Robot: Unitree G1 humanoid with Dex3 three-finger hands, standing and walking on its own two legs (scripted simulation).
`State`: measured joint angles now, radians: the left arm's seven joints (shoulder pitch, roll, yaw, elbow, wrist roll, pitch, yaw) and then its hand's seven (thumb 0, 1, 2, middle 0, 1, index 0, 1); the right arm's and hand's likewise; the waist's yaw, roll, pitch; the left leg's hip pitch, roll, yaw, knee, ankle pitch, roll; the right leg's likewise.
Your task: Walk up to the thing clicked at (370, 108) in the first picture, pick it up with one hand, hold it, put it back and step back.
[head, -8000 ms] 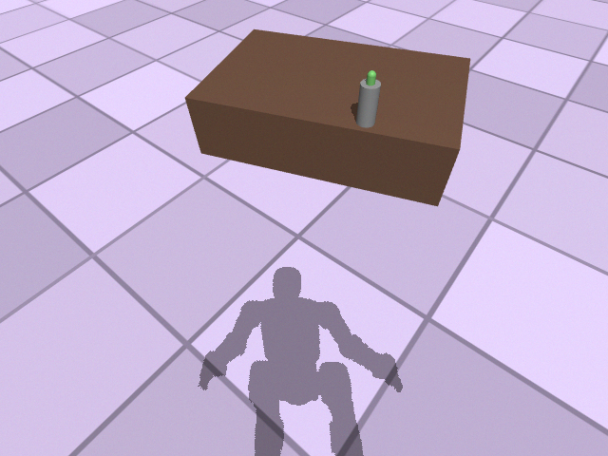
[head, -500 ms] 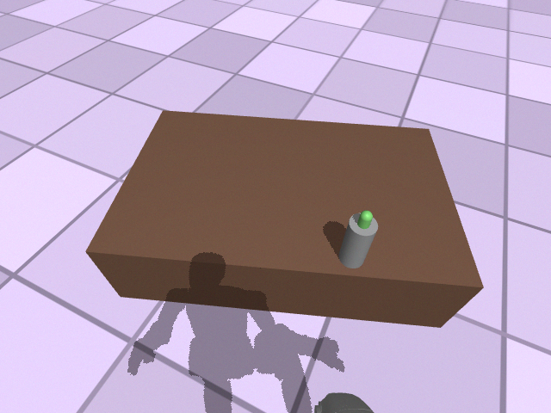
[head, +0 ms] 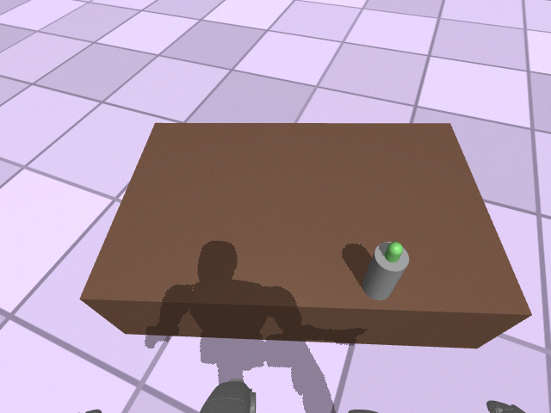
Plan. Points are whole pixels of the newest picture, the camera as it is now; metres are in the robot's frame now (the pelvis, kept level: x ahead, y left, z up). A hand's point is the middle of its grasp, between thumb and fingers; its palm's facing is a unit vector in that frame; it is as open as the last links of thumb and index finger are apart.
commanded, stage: walk up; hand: right
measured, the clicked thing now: (385, 268) +0.48 -0.22 -0.31
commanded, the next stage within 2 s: stand in 1.58 s
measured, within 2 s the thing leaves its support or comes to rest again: neither
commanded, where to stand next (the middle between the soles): +0.10 +0.00 m, yaw -1 degrees
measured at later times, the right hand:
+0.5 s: hand out of the picture +0.14 -0.25 -0.15, palm faces +0.03 +0.92 -0.40, open 7.4 cm
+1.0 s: hand out of the picture +0.09 -0.26 -0.14, palm faces -0.01 +0.92 -0.40, open 7.4 cm
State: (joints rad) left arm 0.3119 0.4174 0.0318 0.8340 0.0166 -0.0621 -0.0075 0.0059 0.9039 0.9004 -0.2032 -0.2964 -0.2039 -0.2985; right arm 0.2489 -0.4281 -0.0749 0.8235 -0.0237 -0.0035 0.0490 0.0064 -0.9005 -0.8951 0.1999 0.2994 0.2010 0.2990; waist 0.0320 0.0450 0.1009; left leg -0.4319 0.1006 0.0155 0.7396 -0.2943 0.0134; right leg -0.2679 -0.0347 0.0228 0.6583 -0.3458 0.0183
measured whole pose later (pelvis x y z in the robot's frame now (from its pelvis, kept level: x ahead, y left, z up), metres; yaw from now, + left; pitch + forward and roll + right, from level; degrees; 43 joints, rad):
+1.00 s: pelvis +0.03 +0.02 +0.01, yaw -2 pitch -2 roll +0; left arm 0.07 0.37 0.04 1.02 0.01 0.05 -0.04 0.01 0.91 0.90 -0.20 -0.30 -0.20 -0.30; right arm 0.15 -0.39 0.00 1.06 -0.02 -0.02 -0.01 0.01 -0.90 -0.89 0.20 0.30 0.20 0.30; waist -0.01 -0.01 0.09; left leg -0.31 0.06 0.02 0.56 -0.22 -0.03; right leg -0.24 -0.03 -0.04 0.58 -0.31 0.00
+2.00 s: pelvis +0.06 +0.03 +0.03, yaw -1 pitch -1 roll +0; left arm 0.09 0.36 0.01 1.15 0.01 -0.01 -0.01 0.01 0.91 0.90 -0.20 -0.30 -0.20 -0.30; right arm 0.09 -0.35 0.01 1.15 -0.01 -0.01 0.01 0.01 -0.90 -0.89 0.20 0.30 0.20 0.30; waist 0.00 0.00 0.04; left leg -0.17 0.03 0.03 0.34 -0.15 -0.02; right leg -0.08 -0.04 -0.05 0.31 -0.21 0.03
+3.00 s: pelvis +0.07 +0.03 +0.03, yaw -1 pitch -1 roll +0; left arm 0.11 0.35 0.01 1.14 0.01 -0.01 -0.01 0.01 0.91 0.90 -0.20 -0.30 -0.20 -0.30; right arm 0.08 -0.35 0.01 1.15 -0.01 0.00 0.01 0.01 -0.90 -0.89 0.20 0.30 0.20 0.30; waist 0.00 0.00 0.04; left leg -0.15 0.03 0.03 0.33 -0.16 -0.02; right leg -0.05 -0.04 -0.05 0.29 -0.22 0.03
